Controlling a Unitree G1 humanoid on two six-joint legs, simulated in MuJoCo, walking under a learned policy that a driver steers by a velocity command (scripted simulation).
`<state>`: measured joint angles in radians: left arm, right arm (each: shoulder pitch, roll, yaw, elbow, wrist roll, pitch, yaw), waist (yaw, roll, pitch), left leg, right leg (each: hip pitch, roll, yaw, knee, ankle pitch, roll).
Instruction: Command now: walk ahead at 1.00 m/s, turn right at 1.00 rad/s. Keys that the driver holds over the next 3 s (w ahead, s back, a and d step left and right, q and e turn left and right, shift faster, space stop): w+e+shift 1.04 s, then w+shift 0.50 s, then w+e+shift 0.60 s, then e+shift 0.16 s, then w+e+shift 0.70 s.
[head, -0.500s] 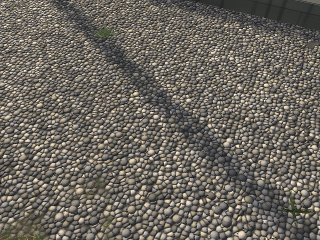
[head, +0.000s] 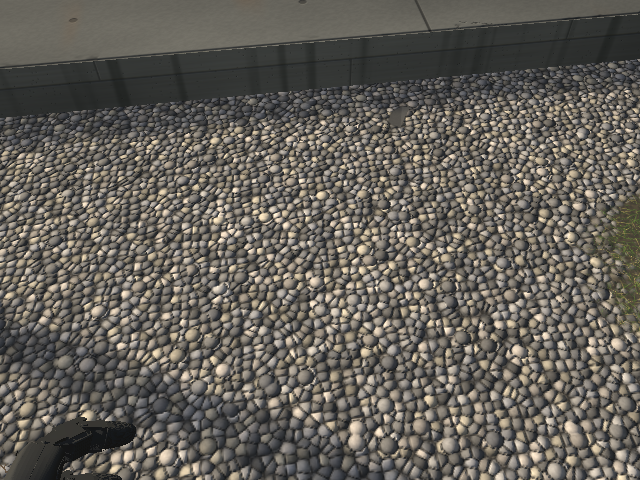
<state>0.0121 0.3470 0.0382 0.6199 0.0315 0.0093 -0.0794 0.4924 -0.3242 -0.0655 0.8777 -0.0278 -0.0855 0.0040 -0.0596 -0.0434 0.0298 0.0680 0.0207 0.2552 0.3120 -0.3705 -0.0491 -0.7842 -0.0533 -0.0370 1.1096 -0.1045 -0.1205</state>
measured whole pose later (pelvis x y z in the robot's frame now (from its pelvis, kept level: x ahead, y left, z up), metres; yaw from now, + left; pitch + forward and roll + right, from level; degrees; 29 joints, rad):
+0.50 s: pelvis +0.49 -0.07 +0.00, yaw -28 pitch +2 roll +1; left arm 0.48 0.33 0.07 0.85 0.00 -0.07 -0.01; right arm -0.04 -0.27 0.01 0.55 -0.04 -0.04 0.02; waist 0.13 -0.01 0.05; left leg -0.70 0.10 -0.06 0.63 0.00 -0.05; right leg 0.11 0.19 0.28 0.29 -0.38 -0.19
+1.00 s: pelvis +0.88 -0.32 -0.03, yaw -57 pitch +1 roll +3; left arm -0.07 0.29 0.01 0.60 0.03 -0.02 -0.08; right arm 0.54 -0.26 -0.04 0.91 -0.03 -0.05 -0.01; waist -0.06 -0.03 0.06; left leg 0.25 0.06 0.34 0.50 -0.34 -0.08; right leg -0.62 0.05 -0.15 0.73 -0.13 -0.22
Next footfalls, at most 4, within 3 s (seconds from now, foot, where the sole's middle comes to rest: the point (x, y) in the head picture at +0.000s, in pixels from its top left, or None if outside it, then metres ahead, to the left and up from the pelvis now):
0.16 right None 0.35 -0.05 -0.77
0.56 left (337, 337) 0.81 -0.05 -0.77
1.02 right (501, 273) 0.97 -0.48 -0.77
1.44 left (594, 179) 1.29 -0.83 -0.77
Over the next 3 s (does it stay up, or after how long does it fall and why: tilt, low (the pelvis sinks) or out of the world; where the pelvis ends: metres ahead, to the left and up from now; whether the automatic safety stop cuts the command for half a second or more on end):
stays up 0.95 -1.95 0.01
